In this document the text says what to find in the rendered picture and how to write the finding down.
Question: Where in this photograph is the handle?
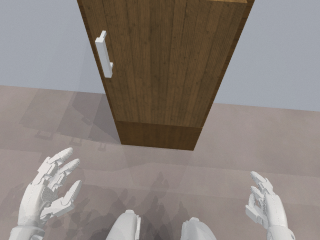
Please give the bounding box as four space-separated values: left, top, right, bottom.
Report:
95 30 113 78

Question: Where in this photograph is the right robot hand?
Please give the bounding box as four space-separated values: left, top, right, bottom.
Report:
245 171 288 229

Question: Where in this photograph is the robot right thigh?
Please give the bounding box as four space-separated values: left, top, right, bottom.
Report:
181 220 217 240

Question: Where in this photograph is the robot thigh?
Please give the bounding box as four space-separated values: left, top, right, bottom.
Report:
106 213 141 240
181 220 217 240

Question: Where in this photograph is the left robot forearm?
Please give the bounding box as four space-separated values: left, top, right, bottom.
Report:
9 225 45 240

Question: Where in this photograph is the robot left thigh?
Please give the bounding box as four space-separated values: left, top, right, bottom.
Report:
106 213 141 240

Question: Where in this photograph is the left robot hand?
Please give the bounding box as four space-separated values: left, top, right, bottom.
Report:
17 147 82 229

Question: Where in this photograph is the right robot forearm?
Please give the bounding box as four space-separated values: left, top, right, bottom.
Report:
266 225 296 240

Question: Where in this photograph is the cupboard door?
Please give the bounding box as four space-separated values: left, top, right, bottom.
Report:
81 0 248 128

